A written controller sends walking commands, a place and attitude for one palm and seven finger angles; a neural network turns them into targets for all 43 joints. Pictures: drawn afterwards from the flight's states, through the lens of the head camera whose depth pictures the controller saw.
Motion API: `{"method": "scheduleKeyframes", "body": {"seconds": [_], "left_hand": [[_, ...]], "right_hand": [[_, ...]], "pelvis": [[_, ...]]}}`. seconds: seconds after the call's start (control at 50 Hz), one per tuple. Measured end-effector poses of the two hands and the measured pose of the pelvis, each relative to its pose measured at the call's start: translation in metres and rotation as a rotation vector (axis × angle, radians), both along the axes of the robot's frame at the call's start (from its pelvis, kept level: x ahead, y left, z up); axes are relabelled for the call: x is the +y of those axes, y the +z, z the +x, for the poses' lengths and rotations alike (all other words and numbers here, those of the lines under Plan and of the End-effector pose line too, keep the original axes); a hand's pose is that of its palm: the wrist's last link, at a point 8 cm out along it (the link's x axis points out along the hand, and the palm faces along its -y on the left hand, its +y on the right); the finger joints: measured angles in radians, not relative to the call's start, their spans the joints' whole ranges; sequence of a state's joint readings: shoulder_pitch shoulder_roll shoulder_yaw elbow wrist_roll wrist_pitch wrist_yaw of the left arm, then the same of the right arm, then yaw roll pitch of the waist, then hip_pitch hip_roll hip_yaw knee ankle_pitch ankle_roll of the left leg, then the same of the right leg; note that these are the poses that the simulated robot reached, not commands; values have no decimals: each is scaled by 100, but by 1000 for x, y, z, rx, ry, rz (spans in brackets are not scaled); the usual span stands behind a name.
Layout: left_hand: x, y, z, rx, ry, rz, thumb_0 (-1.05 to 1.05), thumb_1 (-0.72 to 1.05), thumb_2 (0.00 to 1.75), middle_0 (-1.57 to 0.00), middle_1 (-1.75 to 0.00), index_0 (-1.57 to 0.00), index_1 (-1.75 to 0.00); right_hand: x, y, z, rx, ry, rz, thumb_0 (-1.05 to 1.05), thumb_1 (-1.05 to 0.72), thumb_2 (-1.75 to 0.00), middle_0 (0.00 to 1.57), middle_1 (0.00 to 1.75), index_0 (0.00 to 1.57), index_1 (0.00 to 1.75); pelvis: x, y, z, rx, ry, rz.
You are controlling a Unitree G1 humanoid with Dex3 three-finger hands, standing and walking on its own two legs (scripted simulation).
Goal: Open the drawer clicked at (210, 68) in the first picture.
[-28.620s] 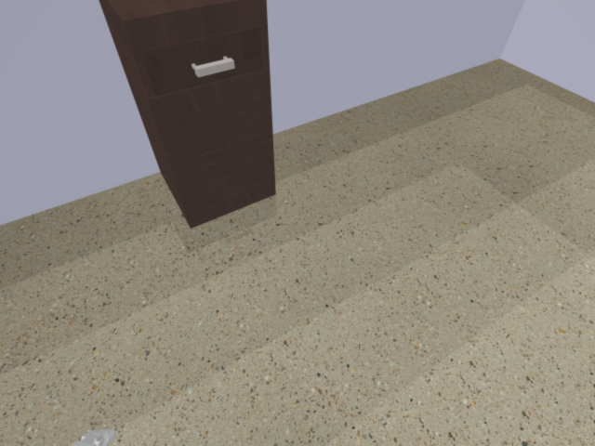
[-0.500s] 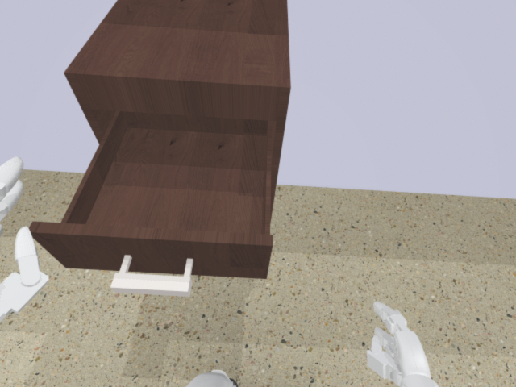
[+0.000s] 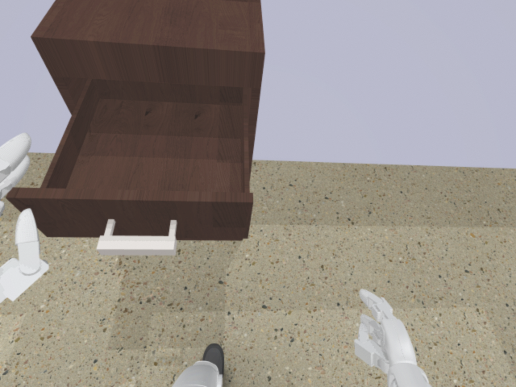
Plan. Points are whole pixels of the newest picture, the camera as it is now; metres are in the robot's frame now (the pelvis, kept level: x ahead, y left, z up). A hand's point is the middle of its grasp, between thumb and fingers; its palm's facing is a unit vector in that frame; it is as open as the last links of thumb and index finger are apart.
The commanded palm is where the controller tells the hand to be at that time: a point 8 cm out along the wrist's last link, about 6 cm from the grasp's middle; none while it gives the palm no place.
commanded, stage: step back with the hand held close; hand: left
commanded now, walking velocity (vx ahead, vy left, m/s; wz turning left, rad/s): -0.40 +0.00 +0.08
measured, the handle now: (140, 235) +0.35 +0.23 -0.05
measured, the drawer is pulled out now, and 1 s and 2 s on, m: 0.30 0.30 0.30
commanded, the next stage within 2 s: stop stepping back and stand still in 0.14 s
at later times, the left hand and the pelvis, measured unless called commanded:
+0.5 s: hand out of the picture +0.06 +0.18 +0.18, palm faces +0.30 -0.78 -0.55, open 7.5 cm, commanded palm +0.00 +0.23 +0.19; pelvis -0.13 -0.05 -0.01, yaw +1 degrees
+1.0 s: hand out of the picture -0.01 +0.20 +0.17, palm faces +0.49 -0.78 -0.40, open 7.5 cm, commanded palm -0.07 +0.24 +0.19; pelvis -0.17 -0.05 +0.00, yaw +5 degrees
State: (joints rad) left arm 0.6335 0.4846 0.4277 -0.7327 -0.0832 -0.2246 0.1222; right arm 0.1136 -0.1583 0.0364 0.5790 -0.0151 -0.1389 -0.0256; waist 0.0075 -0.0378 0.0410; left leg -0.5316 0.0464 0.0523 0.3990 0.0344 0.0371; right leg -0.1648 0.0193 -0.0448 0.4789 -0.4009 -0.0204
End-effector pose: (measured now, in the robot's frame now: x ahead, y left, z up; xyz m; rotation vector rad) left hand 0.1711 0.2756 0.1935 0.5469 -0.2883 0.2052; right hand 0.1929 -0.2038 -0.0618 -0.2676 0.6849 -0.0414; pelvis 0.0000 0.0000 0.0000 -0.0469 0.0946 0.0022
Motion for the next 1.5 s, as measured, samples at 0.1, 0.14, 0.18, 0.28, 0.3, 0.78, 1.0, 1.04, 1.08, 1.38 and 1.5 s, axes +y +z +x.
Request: {"method": "scheduleKeyframes", "body": {"seconds": [0.1,0.14,0.18,0.28,0.3,0.78,1.0,1.04,1.08,1.38,1.5], "left_hand": [[-20,6,-26,13,-48,26,2,88,90,-22,-30,-21,-31],[-20,7,-35,9,-31,29,2,88,90,-22,-30,-21,-31],[-16,4,-40,9,-6,26,2,88,90,-22,-30,-21,-31],[-19,-13,-52,46,25,-24,2,88,90,-22,-30,-21,-31],[-23,-14,-58,56,23,-28,2,88,90,-22,-30,-21,-31],[-47,0,-206,8,177,3,2,88,90,-22,-30,-21,-31],[-43,-7,-222,-66,233,-68,2,88,90,-21,-30,-21,-31],[-44,-8,-220,-51,235,-65,2,88,90,-21,-30,-21,-31],[-47,-7,-217,-33,235,-53,2,88,90,-21,-30,-21,-31],[-80,-288,-253,1121,391,-473,1,90,90,-20,-29,-19,-30],[-110,-330,-343,1451,480,-606,-2,100,89,-21,-30,-20,-30]], "right_hand": [[-20,-9,-26,34,-52,15,1,-90,-90,20,30,20,30],[-28,-7,-39,56,-93,0,1,-90,-90,20,30,20,30],[-35,-6,-49,54,-117,-20,1,-90,-90,20,30,20,30],[-46,-2,-80,21,-119,-14,1,-90,-90,20,30,20,30],[-48,-1,-87,12,-116,-9,1,-90,-90,20,30,20,30],[-87,-10,-206,23,-104,-12,1,-90,-90,20,30,20,30],[-64,-15,-193,9,-19,18,1,-90,-90,20,30,20,30],[-61,-12,-194,-2,-22,35,1,-90,-90,20,30,20,30],[-58,-11,-194,-4,-16,55,1,-90,-90,20,30,20,30],[-93,-66,-238,368,-11,2,1,-90,-90,20,30,20,30],[-96,-64,-308,595,-66,-39,1,-90,-90,20,30,20,30]], "pelvis": [[-8,0,-22,-41,2,-2],[-10,2,-23,-43,0,22],[-8,-1,-26,-43,-10,8],[-18,1,-63,-68,-23,34],[-21,1,-70,-71,-21,31],[-50,1,-161,-123,76,75],[-54,-4,-173,-130,89,69],[-56,-2,-171,-130,92,72],[-59,0,-168,-125,102,73],[-65,-7,-169,-120,152,81],[-69,4,-173,-122,142,61]]}}
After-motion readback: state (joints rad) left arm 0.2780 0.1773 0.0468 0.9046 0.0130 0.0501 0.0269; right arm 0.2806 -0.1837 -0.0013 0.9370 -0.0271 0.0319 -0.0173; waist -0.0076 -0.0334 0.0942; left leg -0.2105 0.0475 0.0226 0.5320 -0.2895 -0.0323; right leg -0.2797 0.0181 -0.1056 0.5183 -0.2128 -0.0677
